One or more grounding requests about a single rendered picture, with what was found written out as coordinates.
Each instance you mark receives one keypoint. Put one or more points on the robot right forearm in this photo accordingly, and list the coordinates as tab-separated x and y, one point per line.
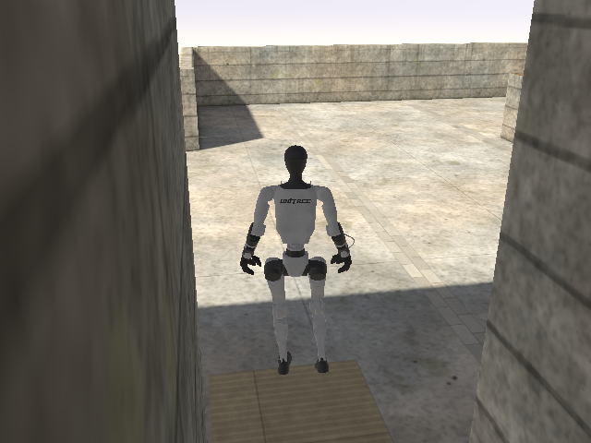
340	243

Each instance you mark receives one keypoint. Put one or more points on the robot head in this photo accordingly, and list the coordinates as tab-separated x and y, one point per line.
295	158

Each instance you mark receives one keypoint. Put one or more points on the robot torso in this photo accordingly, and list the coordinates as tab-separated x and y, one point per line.
295	213

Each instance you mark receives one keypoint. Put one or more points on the robot left forearm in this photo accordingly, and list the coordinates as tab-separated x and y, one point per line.
251	244

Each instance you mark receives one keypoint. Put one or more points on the left robot hand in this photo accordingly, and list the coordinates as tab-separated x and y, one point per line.
253	261

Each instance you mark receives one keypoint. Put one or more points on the right robot hand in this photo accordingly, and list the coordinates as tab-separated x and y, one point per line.
338	259

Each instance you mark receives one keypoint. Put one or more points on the left robot upper arm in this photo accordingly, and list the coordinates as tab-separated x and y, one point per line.
266	194

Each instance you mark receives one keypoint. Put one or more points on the right robot upper arm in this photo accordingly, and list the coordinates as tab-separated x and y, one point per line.
324	194

